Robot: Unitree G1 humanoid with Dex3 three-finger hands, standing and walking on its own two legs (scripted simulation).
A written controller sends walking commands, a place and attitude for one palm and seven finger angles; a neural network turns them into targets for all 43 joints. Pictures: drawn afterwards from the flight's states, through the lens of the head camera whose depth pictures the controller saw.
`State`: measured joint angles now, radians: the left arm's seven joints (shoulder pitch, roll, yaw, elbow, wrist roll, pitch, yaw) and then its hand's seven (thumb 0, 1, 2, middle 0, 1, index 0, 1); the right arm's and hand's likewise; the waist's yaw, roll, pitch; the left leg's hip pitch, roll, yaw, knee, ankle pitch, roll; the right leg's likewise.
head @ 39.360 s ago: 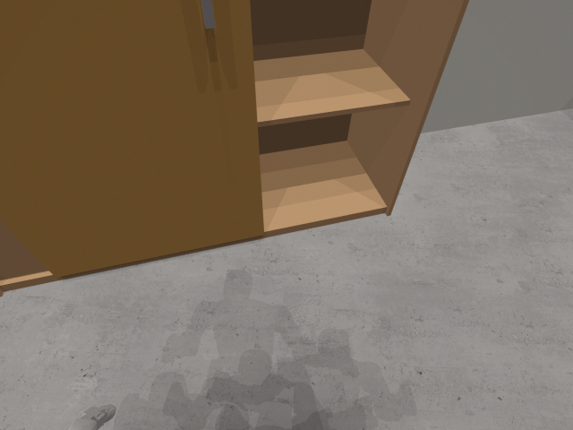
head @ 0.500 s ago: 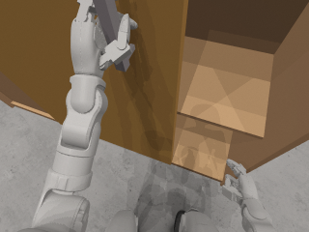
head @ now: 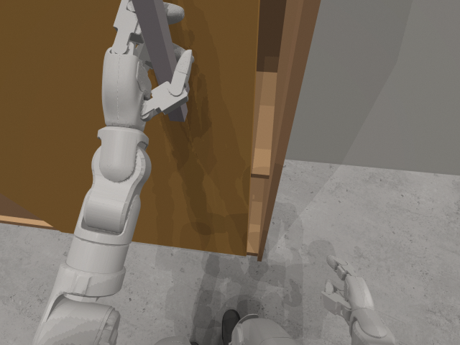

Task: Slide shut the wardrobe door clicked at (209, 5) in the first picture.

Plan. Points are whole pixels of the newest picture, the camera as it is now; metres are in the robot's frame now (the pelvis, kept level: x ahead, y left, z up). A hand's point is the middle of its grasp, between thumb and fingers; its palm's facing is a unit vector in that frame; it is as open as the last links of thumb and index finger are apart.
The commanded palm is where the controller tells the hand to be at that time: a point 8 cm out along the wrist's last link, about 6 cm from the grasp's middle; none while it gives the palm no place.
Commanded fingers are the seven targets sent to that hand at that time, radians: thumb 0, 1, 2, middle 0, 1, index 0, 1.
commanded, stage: step sideways, sliding the door along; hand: left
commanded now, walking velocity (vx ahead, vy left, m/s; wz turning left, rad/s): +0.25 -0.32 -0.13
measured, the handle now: (162, 23) +0.42 +0.10 +0.29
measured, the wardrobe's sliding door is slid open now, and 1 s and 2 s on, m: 0.04 0.00 0.01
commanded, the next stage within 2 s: stop walking and hold the door there in 0.54 s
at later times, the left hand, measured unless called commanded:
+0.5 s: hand (226, 79) +0.39 +0.03 +0.25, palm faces +0.36 -0.93 -0.07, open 6.4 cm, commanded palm +0.34 +0.00 +0.26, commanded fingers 0.00 0.90 0.90 -0.45 -1.40 -0.45 -1.40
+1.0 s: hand (217, 76) +0.40 +0.04 +0.24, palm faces +0.66 -0.70 -0.26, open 6.5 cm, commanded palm +0.34 +0.07 +0.24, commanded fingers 0.00 0.90 0.90 -0.45 -1.40 -0.45 -1.40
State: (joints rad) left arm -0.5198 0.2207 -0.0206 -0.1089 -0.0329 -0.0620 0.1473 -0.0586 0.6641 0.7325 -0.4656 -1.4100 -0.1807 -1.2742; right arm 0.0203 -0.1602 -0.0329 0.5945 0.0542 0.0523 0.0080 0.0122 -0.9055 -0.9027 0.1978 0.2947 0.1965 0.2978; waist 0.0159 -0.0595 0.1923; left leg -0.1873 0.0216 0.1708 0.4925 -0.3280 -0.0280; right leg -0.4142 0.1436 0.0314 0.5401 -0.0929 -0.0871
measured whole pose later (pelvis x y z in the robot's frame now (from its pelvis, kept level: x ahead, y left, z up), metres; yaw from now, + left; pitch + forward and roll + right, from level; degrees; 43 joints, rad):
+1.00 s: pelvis +0.05 -0.32 +0.01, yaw -3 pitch -2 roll +2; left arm -0.32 0.60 0.63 0.18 -0.05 -0.08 0.10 -0.19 0.53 0.81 -0.47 -1.41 -0.35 -1.37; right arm 0.03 -0.29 -0.01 0.67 0.06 -0.01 -0.06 0.01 -0.91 -0.90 0.20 0.29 0.20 0.30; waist 0.03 -0.04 0.17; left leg -0.35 -0.03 0.05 0.81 -0.52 0.00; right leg -0.34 -0.04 -0.02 0.55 -0.19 -0.02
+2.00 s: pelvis +0.06 -0.33 +0.01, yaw -8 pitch +0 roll -1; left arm -0.17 0.64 0.68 0.31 -0.05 -0.14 0.13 -0.18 0.56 0.77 -0.46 -1.40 -0.37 -1.41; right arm 0.22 -0.27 0.00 0.71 0.05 -0.06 -0.09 0.01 -0.90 -0.90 0.20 0.30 0.20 0.30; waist 0.00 0.01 -0.04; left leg -0.26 0.05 0.13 0.50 -0.24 0.02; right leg -0.23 0.05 0.00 0.44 -0.21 -0.03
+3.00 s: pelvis -0.01 -0.14 +0.00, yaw -4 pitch -3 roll +0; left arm -0.47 0.35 0.30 0.02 -0.06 -0.04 0.14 -0.17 0.68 0.84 -0.40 -1.50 -0.27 -1.33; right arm 0.10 -0.17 0.05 0.68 0.05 -0.06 -0.04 0.01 -0.90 -0.90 0.20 0.29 0.20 0.30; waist 0.01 0.04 0.18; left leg -0.28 0.06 0.04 0.63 -0.30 -0.03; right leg -0.27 0.02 -0.09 0.62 -0.29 -0.06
